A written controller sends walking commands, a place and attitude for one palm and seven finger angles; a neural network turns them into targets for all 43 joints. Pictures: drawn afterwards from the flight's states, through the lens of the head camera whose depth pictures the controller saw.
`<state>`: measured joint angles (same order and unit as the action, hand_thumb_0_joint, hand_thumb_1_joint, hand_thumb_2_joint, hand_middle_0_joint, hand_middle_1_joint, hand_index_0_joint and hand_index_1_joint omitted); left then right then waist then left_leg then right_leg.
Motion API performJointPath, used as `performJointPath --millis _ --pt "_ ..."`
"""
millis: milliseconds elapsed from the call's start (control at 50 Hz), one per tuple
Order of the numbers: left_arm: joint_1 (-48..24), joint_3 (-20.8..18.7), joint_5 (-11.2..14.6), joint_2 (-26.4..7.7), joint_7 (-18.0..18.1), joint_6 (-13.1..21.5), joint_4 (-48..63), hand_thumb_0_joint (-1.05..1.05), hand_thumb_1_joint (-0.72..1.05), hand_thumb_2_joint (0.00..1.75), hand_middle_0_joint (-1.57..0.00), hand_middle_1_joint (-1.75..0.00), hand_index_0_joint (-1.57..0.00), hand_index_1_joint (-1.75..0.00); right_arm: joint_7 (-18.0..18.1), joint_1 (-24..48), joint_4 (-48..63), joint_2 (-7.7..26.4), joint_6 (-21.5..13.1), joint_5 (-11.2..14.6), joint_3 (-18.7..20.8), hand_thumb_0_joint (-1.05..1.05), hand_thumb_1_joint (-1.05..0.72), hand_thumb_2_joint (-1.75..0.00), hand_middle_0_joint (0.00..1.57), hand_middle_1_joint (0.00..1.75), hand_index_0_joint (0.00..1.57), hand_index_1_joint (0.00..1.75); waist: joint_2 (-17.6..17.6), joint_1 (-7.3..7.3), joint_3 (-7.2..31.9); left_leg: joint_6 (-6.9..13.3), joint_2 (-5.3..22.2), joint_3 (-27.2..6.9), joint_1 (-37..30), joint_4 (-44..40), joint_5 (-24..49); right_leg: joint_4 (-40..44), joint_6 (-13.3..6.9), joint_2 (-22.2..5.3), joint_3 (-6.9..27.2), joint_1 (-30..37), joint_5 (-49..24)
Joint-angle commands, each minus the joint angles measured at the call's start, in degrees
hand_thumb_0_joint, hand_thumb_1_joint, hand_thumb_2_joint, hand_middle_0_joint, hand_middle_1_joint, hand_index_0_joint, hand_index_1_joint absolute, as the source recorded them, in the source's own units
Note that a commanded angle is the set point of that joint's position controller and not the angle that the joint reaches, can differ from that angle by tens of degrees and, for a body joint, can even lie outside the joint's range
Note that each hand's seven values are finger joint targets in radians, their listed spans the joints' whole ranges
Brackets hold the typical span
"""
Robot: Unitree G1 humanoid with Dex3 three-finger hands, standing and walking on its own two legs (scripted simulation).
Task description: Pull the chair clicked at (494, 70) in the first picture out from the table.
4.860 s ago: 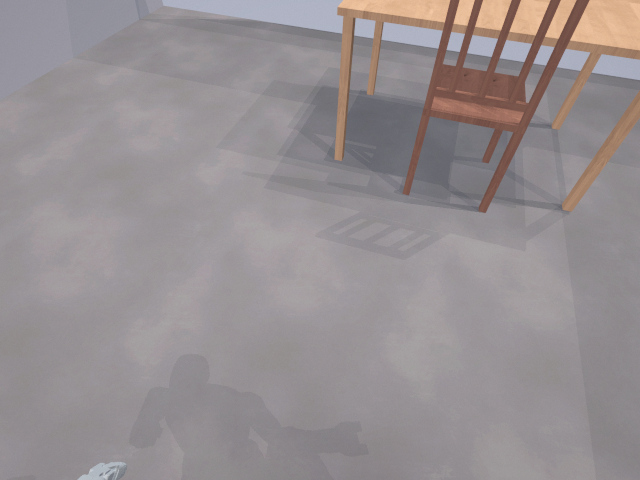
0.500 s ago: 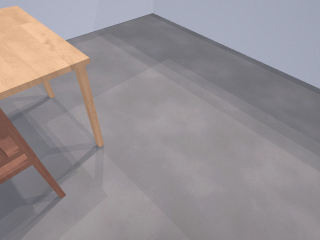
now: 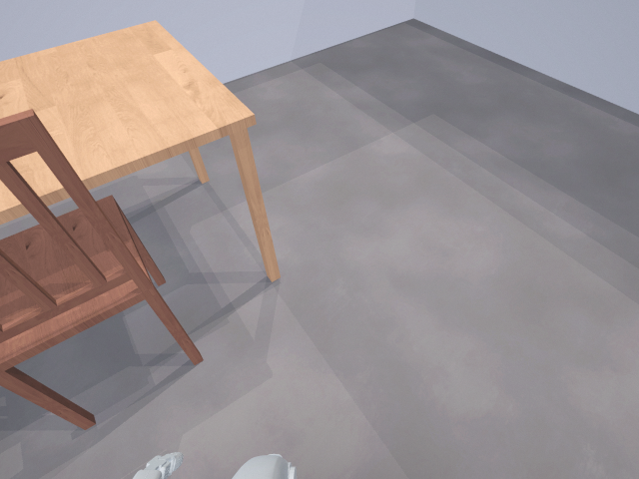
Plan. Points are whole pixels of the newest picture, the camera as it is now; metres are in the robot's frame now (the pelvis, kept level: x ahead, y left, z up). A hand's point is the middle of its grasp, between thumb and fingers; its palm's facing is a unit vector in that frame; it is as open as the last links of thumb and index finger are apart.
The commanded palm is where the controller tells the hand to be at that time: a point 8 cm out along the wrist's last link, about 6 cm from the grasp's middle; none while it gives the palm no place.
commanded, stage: turn to face it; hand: left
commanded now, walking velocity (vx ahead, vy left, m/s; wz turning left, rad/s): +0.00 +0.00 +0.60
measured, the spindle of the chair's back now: out of the picture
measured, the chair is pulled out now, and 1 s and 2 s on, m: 0.00 0.00 0.00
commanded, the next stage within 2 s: take the last steps up to it in 0.80 s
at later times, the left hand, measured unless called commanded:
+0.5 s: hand out of the picture -0.02 +0.28 -0.17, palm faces +0.32 -0.91 -0.26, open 7.3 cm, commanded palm none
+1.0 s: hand out of the picture -0.03 +0.21 -0.15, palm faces +0.47 -0.85 -0.24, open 7.3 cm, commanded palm none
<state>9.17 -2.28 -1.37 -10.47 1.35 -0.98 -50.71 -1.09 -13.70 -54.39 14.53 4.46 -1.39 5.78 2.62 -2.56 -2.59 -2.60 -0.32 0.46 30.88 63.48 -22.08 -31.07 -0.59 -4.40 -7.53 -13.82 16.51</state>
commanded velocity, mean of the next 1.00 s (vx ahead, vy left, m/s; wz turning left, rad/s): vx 0.04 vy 0.00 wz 0.38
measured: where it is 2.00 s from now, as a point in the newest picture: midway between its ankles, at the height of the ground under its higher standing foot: outside the picture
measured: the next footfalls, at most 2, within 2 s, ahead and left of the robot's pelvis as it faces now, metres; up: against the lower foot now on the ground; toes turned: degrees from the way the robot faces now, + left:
left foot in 0.28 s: +0.00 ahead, +0.15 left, +0.00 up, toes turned +19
right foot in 0.72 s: +0.08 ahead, -0.07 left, +0.00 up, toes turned +19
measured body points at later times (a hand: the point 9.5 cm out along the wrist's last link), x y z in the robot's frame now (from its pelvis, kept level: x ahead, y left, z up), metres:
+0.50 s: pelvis -0.01 +0.04 +0.00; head +0.03 +0.08 +0.45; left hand -0.04 +0.33 -0.15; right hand +0.18 -0.17 -0.12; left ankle -0.04 +0.13 -0.74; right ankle +0.02 -0.11 -0.66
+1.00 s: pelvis +0.00 +0.01 +0.00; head +0.03 +0.01 +0.45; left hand -0.06 +0.26 -0.13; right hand +0.17 -0.18 -0.15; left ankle -0.09 +0.13 -0.69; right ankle +0.04 -0.08 -0.74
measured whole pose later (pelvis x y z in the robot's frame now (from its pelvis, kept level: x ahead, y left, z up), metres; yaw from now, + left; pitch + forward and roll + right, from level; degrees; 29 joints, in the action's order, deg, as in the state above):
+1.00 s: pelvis +0.00 +0.01 +0.00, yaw +29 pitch +0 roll +2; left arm 12.8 -1.2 -1.9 -9.9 0.8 0.1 -53.4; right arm -0.8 -11.4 -56.8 12.8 4.0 -0.8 3.4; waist 0.6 -0.1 -3.9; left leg -2.5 1.4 1.0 21.2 51.2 -25.4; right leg -28.8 -0.9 -4.8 -8.8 -11.7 16.6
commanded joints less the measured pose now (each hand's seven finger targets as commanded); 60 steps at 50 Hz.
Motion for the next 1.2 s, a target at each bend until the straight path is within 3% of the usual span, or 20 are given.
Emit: performJointPath --millis 0,140,220,240,260,280,320,400,540,640,660,700,740,800,960,1040,1060,1100,1140,1180 --pt "1.88 -2.24 0.09 -10.36 0.81 1.47 3.59 0.0 0.9 0.9 -0.2 -0.3 -0.2 -0.3 -0.55 2.77 4.91 3.09 -0.92 0.05 0.14 0.0 -0.9 -0.9 0.2 0.3 0.2 0.3 -12.16 2.41 1.2 -2.17 3.31 1.17 3.15 2.73 -0.28 12.3 -5.3 -14.9 6.16 4.86 -17.17" --pt "5.9 -3.24 -0.48 -14.51 0.52 0.76 2.22 0.0 0.9 0.9 -0.2 -0.3 -0.2 -0.3 -0.84 9.16 7.57 2.86 -1.53 0.67 -1.09 0.0 -0.9 -0.9 0.2 0.3 0.2 0.3 -15.28 5.21 3.77 -1.49 3.0 5.36 -4.31 -15.2 -4.78 8.03 -6.23 -17.96 3.13 8.57 -25.38" --pt "5.76 -3.72 0.03 -15.01 0.07 0.14 1.69 0.0 0.9 0.9 -0.2 -0.3 -0.2 -0.3 -0.62 5.54 7.43 4.63 -2.42 0.62 -0.93 0.0 -0.9 -0.9 0.2 0.3 0.2 0.3 -13.58 3.13 6.84 0.02 2.18 7.25 -15.26 -32.34 4.43 -0.73 -2.06 -16.68 -1.58 7.08 -25.76" --pt "5.48 -3.7 0.54 -14.05 -0.19 -0.12 2.26 0.0 0.9 0.9 -0.2 -0.3 -0.2 -0.3 -0.56 2.1 6.67 7.64 -2.9 0.43 -0.17 0.0 -0.9 -0.9 0.2 0.3 0.2 0.3 -7.32 0.86 9.08 1.52 4.74 4.08 -24.93 -38.86 14.25 -8.09 0.98 -14.94 -3.75 0.33 -20.1" --pt "4.94 -3.26 0.94 -10.58 -0.74 -0.36 4.72 0.0 0.9 0.9 -0.2 -0.3 -0.2 -0.3 -0.18 -0.92 6.8 14.71 -3.41 -0.05 1.58 0.0 -0.9 -0.9 0.2 0.3 0.2 0.3 10.97 -1.11 10.48 8.88 19.7 -16.34 -35.18 -40.81 33.88 -20.95 6.06 -6.88 -5.66 -16.73 6.0" --pt "-0.09 -2.17 0.37 -9.12 -0.61 -0.56 7.23 0.0 0.9 0.9 -0.2 -0.3 -0.2 -0.3 0.1 -5.16 5.27 17.49 -3.14 0.35 2.1 0.0 -0.9 -0.9 0.2 0.3 0.2 0.3 13.35 -3.44 9.24 15.4 26.86 -20.6 -32.84 -41.99 45.12 -30.12 6.4 -3.98 -0.54 -21.68 23.29" --pt "-2.29 -2.45 0.56 -9.12 -0.09 -0.97 6.0 0.0 0.9 0.9 -0.2 -0.3 -0.2 -0.3 1.47 -2.62 5.09 14.99 -3.5 0.35 1.5 0.0 -0.9 -0.9 0.2 0.3 0.2 0.3 12.38 -2.39 8.8 14.89 22.21 -18.15 -29.61 -41.04 40.64 -36.81 6.19 -4.06 5.96 -23.66 17.0" --pt "2.28 -2.65 0.56 -9.2 -0.86 -1.03 2.75 0.0 0.9 0.9 -0.2 -0.3 -0.2 -0.3 1.5 5.22 7.29 10.53 -3.91 0.24 -0.04 0.0 -0.9 -0.9 0.2 0.3 0.2 0.3 6.7 1.65 6.09 11.2 13.57 -8.62 -25.08 -41.38 37.83 -32.46 6.54 -2.22 5.69 -18.01 7.63" --pt "-0.23 -1.93 0.79 -8.0 -0.41 -0.8 3.92 0.0 0.9 0.9 -0.2 -0.3 -0.2 -0.3 1.51 2.27 6.39 10.14 -3.34 -0.02 0.18 0.0 -0.9 -0.9 0.2 0.3 0.2 0.3 6.03 0.21 6.64 13.1 13.8 -13.63 -26.54 -40.59 38.27 -19.42 6.22 0.62 5.86 -13.12 9.47" --pt "5.0 -1.81 1.13 -7.83 0.13 0.24 2.62 0.0 0.9 0.9 -0.2 -0.3 -0.2 -0.3 1.38 4.5 6.48 9.33 -2.93 0.19 0.09 0.0 -0.9 -0.9 0.2 0.3 0.2 0.3 5.37 3.08 6.71 10.75 11.51 -15.61 -19.26 -36.71 35.4 -0.9 4.65 2.8 4.83 0.67 0.26" --pt "6.71 -1.94 0.93 -8.8 0.31 0.78 2.18 0.0 0.9 0.9 -0.2 -0.3 -0.2 -0.3 1.23 4.6 6.39 8.16 -3.0 0.55 -0.1 0.0 -0.9 -0.9 0.2 0.3 0.2 0.3 2.01 4.16 7.02 8.35 9.22 -14.4 -15.82 -33.78 29.38 7.19 4.33 1.47 5.5 6.52 -6.13" --pt "8.14 -3.1 -0.3 -16.2 0.75 1.75 2.18 0.0 0.9 0.9 -0.2 -0.3 -0.2 -0.3 0.74 3.62 8.05 2.35 -3.13 1.09 -1.14 0.0 -0.9 -0.9 0.2 0.3 0.2 0.3 -19.15 4.65 6.48 1.17 -3.39 -2.05 0.24 -14.44 -9.69 13.31 -5.44 -20.89 26.51 13.66 -21.89" --pt "5.67 -3.11 0.21 -14.09 1.05 1.55 2.59 0.0 0.9 0.9 -0.2 -0.3 -0.2 -0.3 1.08 5.25 6.38 4.4 -1.69 0.51 -0.29 0.0 -0.9 -0.9 0.2 0.3 0.2 0.3 -15.18 4.27 4.74 1.19 -0.57 -5.39 -1.11 0.74 -10.47 13.12 -9.56 -19.55 23.43 6.14 -23.52" --pt "0.92 -1.91 0.27 -10.39 0.8 1.69 3.38 0.0 0.9 0.9 -0.2 -0.3 -0.2 -0.3 0.3 2.12 3.04 3.42 -1.28 0.36 -0.59 0.0 -0.9 -0.9 0.2 0.3 0.2 0.3 -11.31 1.67 2.17 -0.05 1.23 -3.17 -1.37 5.25 -1.49 12.2 -6.8 -12.99 11.52 3.46 -20.49" --pt "8.64 -2.75 -0.42 -12.49 0.26 2.03 -1.77 0.0 0.9 0.9 -0.2 -0.3 -0.2 -0.3 0.01 6.14 2.54 0.71 -2.62 0.4 -2.21 0.0 -0.9 -0.9 0.2 0.3 0.2 0.3 -13.2 5.73 2.32 0.49 1.75 2.37 -7.47 -17.97 -4.46 14.78 -7.94 -14.23 11.81 7.85 -9.44" --pt "7.77 -2.44 0.13 -11.82 -0.5 1.94 -3.99 0.0 0.9 0.9 -0.2 -0.3 -0.2 -0.3 0.19 -1.01 -0.15 0.29 -4.47 0.14 -2.75 0.0 -0.9 -0.9 0.2 0.3 0.2 0.3 -11.19 2.61 2.11 2.36 0.37 6.21 -22.29 -35.99 2.72 12.51 -4.71 -10.63 8.32 -0.48 8.12" --pt "6.87 -2.03 0.56 -10.09 -0.77 1.75 -3.92 0.0 0.9 0.9 -0.2 -0.3 -0.2 -0.3 0.55 -4.69 -1.62 1.94 -5.09 0.15 -2.56 0.0 -0.9 -0.9 0.2 0.3 0.2 0.3 -5.38 0.84 2.42 3.01 2.29 3.31 -29.2 -41.26 3.46 7.48 -2.63 -8.31 5.77 -5.79 10.58" --pt "3.87 -0.42 0.46 -4.03 -1.46 1.93 -1.26 0.0 0.9 0.9 -0.2 -0.3 -0.2 -0.3 1.47 -12.93 -3.32 9.78 -5.39 -0.63 -0.99 0.0 -0.9 -0.9 0.2 0.3 0.2 0.3 14.17 -2.46 0.1 12.79 22.31 -24.5 -34.64 -52.22 -3.16 -15.88 1.54 1.63 -2.04 -23.22 17.06" --pt "-1.59 -1.0 -0.3 -5.76 -1.69 1.87 -0.48 0.0 0.9 0.9 -0.2 -0.3 -0.2 -0.3 2.19 -11.72 -3.74 8.02 -5.62 -0.47 -1.43 0.0 -0.9 -0.9 0.2 0.3 0.2 0.3 10.94 -2.73 -5.25 15.45 22.42 -24.8 -28.1 -55.78 -10.57 -28.72 0.45 -0.91 4.91 -27.56 13.78" --pt "0.93 -1.06 -0.1 -5.65 -2.64 2.33 -2.71 0.0 0.9 0.9 -0.2 -0.3 -0.2 -0.3 2.38 -7.5 -2.81 4.67 -6.59 -0.17 -2.57 0.0 -0.9 -0.9 0.2 0.3 0.2 0.3 6.01 0.04 -5.9 13.42 17.94 -15.26 -27.16 -54.84 1.18 -29.96 0.72 -2.39 6.0 -25.74 5.9"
